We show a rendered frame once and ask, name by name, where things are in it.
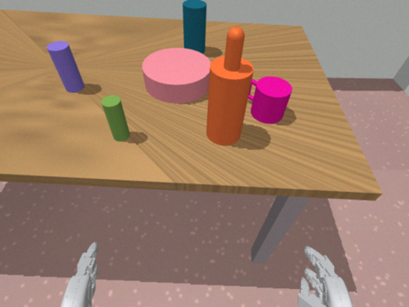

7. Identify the left robot hand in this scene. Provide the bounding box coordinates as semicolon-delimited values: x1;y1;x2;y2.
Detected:
60;242;98;307

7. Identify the table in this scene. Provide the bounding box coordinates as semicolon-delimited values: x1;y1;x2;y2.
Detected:
0;10;383;264

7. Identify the right robot hand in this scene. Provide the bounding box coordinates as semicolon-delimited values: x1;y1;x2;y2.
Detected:
298;246;353;307

